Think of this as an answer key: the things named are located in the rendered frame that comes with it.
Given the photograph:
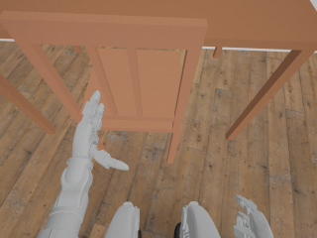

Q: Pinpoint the robot right shin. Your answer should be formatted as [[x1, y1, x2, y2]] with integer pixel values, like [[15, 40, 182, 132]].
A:
[[179, 201, 199, 238]]

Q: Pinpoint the robot right hand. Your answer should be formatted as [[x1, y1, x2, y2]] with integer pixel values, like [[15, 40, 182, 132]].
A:
[[234, 194, 273, 238]]

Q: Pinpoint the table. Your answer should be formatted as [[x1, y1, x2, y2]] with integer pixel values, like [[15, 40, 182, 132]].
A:
[[0, 0, 317, 141]]

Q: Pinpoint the chair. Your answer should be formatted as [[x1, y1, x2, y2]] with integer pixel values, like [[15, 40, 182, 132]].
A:
[[0, 11, 208, 165]]

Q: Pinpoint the robot left hand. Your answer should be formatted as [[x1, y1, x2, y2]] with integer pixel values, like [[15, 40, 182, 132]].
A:
[[71, 90, 129, 171]]

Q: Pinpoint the robot left thigh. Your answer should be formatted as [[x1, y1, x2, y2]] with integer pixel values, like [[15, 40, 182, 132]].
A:
[[103, 205, 140, 238]]

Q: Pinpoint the robot left forearm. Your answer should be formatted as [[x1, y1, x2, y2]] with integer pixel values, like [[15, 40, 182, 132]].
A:
[[37, 156, 94, 238]]

